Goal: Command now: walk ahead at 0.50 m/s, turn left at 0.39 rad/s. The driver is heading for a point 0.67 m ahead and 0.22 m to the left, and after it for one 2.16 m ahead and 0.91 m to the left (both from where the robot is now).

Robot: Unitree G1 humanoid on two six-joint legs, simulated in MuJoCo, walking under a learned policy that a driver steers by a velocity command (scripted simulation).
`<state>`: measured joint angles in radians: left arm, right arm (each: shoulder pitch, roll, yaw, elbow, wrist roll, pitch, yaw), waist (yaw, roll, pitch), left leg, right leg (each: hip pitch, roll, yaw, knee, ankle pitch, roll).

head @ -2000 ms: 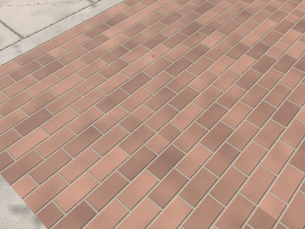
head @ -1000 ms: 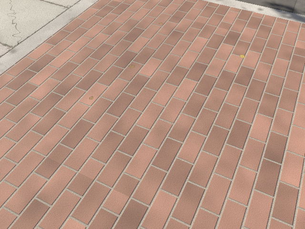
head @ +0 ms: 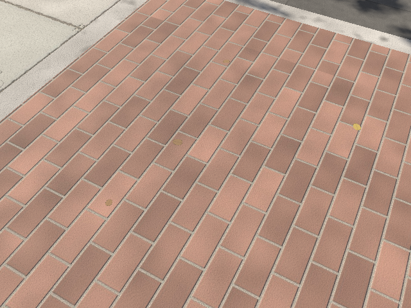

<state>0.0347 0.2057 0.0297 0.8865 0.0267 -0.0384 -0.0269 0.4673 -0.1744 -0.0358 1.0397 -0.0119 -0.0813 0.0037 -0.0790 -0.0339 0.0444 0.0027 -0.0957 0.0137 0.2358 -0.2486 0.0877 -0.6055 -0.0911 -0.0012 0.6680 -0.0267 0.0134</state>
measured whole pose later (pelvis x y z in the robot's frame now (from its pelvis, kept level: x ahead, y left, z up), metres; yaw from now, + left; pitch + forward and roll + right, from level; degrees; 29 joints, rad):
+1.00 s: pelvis +0.49 +0.12 +0.00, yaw +35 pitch +1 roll +0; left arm 0.09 0.26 0.05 0.76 0.04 -0.01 -0.02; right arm 0.40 -0.26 -0.07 0.87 0.00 -0.05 0.01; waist -0.06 -0.04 0.04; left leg -0.06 -0.15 -0.09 0.28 -0.22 0.14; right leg -0.68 -0.12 0.04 0.85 -0.10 0.06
